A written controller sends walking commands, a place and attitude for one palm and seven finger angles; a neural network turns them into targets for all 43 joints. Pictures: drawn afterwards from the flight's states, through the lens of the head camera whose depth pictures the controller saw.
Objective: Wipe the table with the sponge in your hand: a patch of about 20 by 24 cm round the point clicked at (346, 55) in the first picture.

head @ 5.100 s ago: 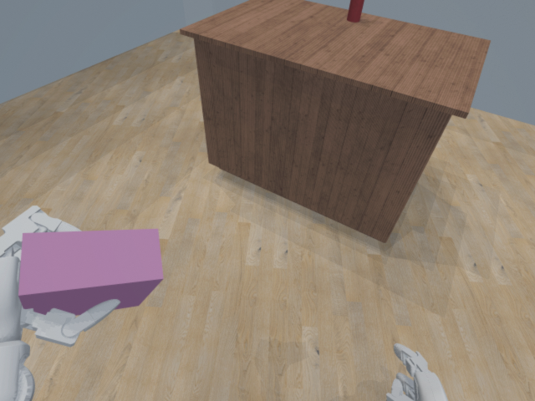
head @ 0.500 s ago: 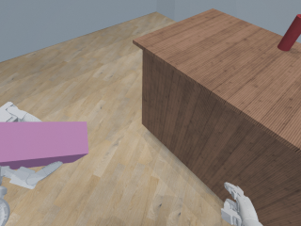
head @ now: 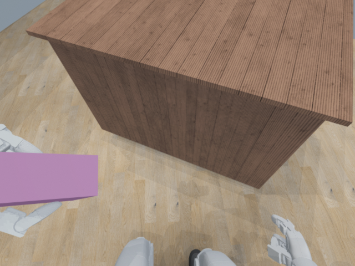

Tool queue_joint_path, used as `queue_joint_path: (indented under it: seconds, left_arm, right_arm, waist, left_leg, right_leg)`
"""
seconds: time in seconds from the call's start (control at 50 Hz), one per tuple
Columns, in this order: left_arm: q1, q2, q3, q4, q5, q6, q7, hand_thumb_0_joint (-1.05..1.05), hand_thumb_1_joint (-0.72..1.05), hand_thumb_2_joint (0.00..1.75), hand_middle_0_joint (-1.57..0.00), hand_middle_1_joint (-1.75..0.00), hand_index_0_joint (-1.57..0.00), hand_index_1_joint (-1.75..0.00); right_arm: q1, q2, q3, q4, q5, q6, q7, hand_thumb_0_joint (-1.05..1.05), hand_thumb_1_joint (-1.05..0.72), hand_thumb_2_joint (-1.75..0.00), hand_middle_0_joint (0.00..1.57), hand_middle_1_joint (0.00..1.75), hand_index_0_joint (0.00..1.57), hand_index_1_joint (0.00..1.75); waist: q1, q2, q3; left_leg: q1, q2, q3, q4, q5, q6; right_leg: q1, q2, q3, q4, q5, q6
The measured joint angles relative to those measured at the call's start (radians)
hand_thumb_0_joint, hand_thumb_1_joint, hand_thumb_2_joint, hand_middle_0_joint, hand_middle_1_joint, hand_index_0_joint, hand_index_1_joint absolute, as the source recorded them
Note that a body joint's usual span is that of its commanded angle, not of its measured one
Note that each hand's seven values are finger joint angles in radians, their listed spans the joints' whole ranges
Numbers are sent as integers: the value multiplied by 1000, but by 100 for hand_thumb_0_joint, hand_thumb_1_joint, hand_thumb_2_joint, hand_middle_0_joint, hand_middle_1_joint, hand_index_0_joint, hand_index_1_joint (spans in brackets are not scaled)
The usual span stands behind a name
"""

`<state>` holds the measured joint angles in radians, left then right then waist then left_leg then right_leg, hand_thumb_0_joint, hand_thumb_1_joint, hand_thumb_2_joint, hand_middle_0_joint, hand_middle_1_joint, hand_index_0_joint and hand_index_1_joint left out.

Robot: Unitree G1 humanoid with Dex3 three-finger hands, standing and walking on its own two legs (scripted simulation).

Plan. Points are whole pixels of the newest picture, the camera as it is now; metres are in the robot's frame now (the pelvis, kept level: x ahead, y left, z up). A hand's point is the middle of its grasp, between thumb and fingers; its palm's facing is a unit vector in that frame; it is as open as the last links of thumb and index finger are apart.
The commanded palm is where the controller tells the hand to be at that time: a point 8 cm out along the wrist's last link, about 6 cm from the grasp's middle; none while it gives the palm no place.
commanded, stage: turn to face it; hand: left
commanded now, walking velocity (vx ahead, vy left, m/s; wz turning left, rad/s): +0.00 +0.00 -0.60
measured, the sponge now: (56, 181) +0.24 +0.19 +0.15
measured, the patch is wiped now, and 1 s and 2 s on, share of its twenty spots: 0.00 0.00 0.00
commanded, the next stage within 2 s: take the last steps up to it in 1.32 s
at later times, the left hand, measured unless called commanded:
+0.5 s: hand (60, 213) +0.18 +0.15 +0.18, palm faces +0.22 -0.86 -0.46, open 10.1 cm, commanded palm +0.15 +0.19 +0.18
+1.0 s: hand (165, 241) +0.15 +0.02 +0.18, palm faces -0.11 -0.86 -0.50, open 10.1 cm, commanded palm +0.13 +0.07 +0.18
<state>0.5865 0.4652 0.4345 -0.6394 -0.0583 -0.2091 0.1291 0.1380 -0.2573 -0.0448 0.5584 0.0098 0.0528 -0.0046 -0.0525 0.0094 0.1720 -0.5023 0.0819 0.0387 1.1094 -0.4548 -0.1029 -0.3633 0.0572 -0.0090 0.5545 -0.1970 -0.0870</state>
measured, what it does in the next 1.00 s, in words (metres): walks backwards, turning right: left foot, then right foot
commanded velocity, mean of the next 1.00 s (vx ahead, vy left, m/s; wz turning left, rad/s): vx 0.00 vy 0.00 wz -0.57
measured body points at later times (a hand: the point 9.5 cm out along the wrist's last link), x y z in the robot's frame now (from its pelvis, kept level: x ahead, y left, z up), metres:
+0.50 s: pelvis -0.08 -0.03 -0.01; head -0.06 -0.06 +0.44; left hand +0.17 +0.19 +0.21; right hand +0.05 -0.25 -0.10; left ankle -0.03 +0.14 -0.73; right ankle -0.08 -0.14 -0.70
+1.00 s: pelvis -0.16 -0.07 +0.01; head -0.13 -0.10 +0.45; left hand +0.15 +0.06 +0.21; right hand -0.16 -0.39 -0.08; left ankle -0.10 +0.07 -0.70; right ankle -0.10 -0.15 -0.73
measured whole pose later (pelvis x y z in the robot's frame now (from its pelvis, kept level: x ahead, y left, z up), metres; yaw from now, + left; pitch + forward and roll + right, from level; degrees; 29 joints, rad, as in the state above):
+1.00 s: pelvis -0.16 -0.07 +0.01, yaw -33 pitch +2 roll +3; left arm 0.54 0.43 0.43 -0.54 -0.06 -0.21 0.15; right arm 0.16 -0.28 -0.05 0.55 0.02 0.08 0.00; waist -0.01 -0.04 0.03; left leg -0.34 0.00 0.01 0.76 -0.50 -0.06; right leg -0.38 0.15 0.13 0.41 -0.04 -0.11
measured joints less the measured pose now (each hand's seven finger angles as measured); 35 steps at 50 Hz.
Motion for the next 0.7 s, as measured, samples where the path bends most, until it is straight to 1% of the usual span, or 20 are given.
queue_joint_path:
  seconds: [0.06,0.1,0.16,0.24,0.26,0.28,0.3,0.32,0.36,0.4,0.44,0.48,0.52,0.54,0.56,0.58,0.6,0.62,0.66,0.7]
  left_arm:
    - [22,21,27,-12,-7,-7,8,0,-49,100,-73,-136,-73,-136]
    - [13,18,32,1,-9,-6,12,0,-49,100,-73,-136,-73,-136]
    - [-19,-12,13,39,-8,10,16,0,-49,100,-73,-136,-73,-136]
    - [-67,-68,-43,81,1,40,16,0,-49,100,-73,-136,-73,-136]
    - [-76,-80,-57,85,3,43,14,0,-49,100,-73,-136,-73,-136]
    - [-91,-88,-69,91,6,42,12,0,-49,101,-73,-136,-73,-136]
    - [-106,-94,-78,97,11,42,8,0,-49,101,-73,-136,-73,-136]
    - [-121,-96,-85,100,19,44,7,0,-49,101,-73,-136,-73,-136]
    - [-140,-86,-84,110,37,36,4,0,-49,101,-73,-136,-73,-136]
    - [-146,-84,-82,124,39,28,1,0,-49,101,-73,-136,-73,-136]
    - [-150,-94,-83,133,36,26,4,0,-49,101,-73,-136,-73,-136]
    - [-156,-99,-80,142,31,20,10,0,-49,101,-73,-136,-73,-136]
    - [-177,-89,-73,154,31,17,13,0,-49,101,-73,-136,-73,-136]
    - [-192,-77,-68,160,31,17,14,0,-49,101,-73,-136,-73,-136]
    - [-214,-77,-67,168,33,15,14,0,-49,101,-73,-136,-73,-136]
    - [-237,-85,-73,176,36,15,13,0,-49,101,-73,-136,-73,-136]
    - [-252,-90,-78,178,37,15,12,0,-49,101,-73,-136,-73,-136]
    - [-257,-92,-82,174,33,17,11,0,-49,101,-73,-136,-73,-136]
    - [-221,-91,-75,142,19,19,9,0,-49,101,-73,-136,-73,-136]
    - [-148,-78,-60,94,7,10,9,0,-49,101,-73,-136,-73,-136]
  right_arm:
    - [9,-18,-18,-2,-1,10,-9,1,-91,-90,19,30,19,30]
    - [15,-25,-22,-2,0,15,-13,1,-91,-90,19,30,19,30]
    - [21,-25,-16,-4,4,23,-14,1,-91,-90,19,30,19,30]
    - [30,-10,7,-20,4,30,-12,1,-91,-90,19,30,19,30]
    - [33,-6,15,-28,2,28,-12,1,-91,-90,19,30,19,30]
    - [31,5,20,-31,-3,24,-14,1,-91,-90,19,30,19,30]
    - [29,15,27,-37,-7,19,-15,1,-91,-90,19,30,19,30]
    - [27,28,34,-43,-9,10,-17,1,-91,-90,19,30,19,30]
    - [29,62,44,-47,-11,-13,-20,1,-91,-90,19,30,19,30]
    - [39,88,52,-48,-5,-29,-9,1,-91,-90,19,30,20,30]
    - [50,102,63,-44,2,-46,2,1,-91,-90,20,30,20,30]
    - [59,112,76,-41,5,-65,9,1,-91,-90,20,30,20,30]
    - [69,119,86,-40,4,-85,13,1,-91,-90,20,30,20,30]
    - [73,121,89,-40,4,-94,14,1,-90,-90,20,30,20,30]
    - [69,115,89,-34,5,-102,15,1,-90,-90,20,30,20,30]
    - [58,104,85,-20,6,-104,14,1,-90,-90,20,30,20,30]
    - [44,93,80,-1,3,-100,11,1,-90,-90,20,30,20,30]
    - [29,81,75,18,3,-91,9,1,-90,-90,20,30,20,30]
    - [1,58,60,35,0,-65,9,1,-91,-90,20,30,20,30]
    - [-14,37,45,28,-2,-47,7,1,-91,-90,20,30,20,30]
  waist:
    - [12,-14,-29]
    - [25,-20,-55]
    - [42,-29,-94]
    - [67,-46,-140]
    - [72,-45,-149]
    - [76,-56,-148]
    - [83,-63,-139]
    - [94,-66,-126]
    - [107,-64,-108]
    - [115,-40,-104]
    - [130,-5,-100]
    - [136,25,-94]
    - [136,41,-80]
    - [132,43,-73]
    - [127,59,-54]
    - [111,76,-30]
    - [94,75,-11]
    - [84,63,2]
    - [66,33,19]
    - [41,12,25]
  left_leg:
    - [27,-18,1,-123,11,6]
    - [55,-29,-1,-198,7,13]
    - [109,-45,-4,-300,-5,25]
    - [210,-59,1,-475,2,52]
    - [246,-55,7,-543,11,65]
    - [258,-57,14,-584,71,70]
    - [261,-51,28,-599,154,76]
    - [264,-42,42,-595,198,73]
    - [273,-20,63,-578,198,60]
    - [281,11,76,-570,184,48]
    - [287,51,97,-568,182,32]
    - [280,91,116,-554,179,13]
    - [257,127,128,-516,168,-9]
    - [238,143,129,-483,157,-21]
    - [218,171,123,-441,140,-21]
    - [191,177,91,-380,79,-8]
    - [151,152,52,-287,0,2]
    - [111,113,22,-184,-48,7]
    - [52,44,-9,-17,-49,10]
    - [16,1,-16,64,-21,6]
  right_leg:
    - [-2,17,27,-31,33,-8]
    - [-8,28,46,-42,50,-11]
    - [-17,41,70,-55,75,-13]
    - [-36,57,98,-70,110,-7]
    - [-47,65,101,-65,116,-3]
    - [-62,66,108,-45,105,7]
    - [-81,70,115,-1,33,29]
    - [-111,70,104,90,-54,56]
    - [-179,52,60,348,-149,94]
    - [-199,17,19,508,-185,118]
    - [-166,-28,-15,495,-205,134]
    - [-104,-64,-35,388,-230,145]
    - [-27,-84,-46,250,-222,152]
    - [17,-89,-49,170,-189,151]
    - [27,-73,-63,136,-124,119]
    - [21,-54,-75,148,-112,82]
    - [8,-48,-77,162,-116,51]
    - [-5,-46,-68,164,-117,30]
    - [-18,-32,-33,130,-91,10]
    - [-20,-10,-2,76,-44,4]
